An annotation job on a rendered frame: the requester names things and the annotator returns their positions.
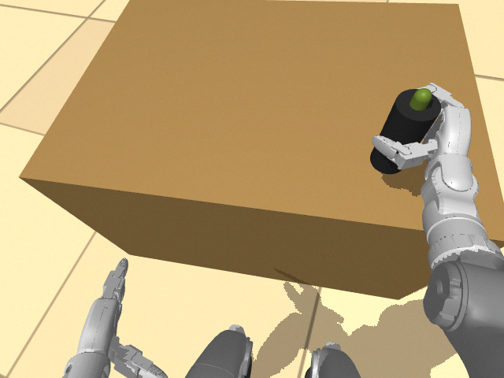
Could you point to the right robot hand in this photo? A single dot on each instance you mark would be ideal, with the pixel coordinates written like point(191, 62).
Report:
point(449, 134)

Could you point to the right robot arm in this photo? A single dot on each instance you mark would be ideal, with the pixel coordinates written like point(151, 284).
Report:
point(465, 294)

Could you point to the bottle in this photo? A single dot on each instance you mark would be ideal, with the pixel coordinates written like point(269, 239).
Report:
point(410, 118)

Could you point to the left robot hand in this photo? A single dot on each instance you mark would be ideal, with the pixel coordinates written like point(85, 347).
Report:
point(99, 332)

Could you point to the left robot arm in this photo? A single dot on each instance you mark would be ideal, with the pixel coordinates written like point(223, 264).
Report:
point(88, 365)

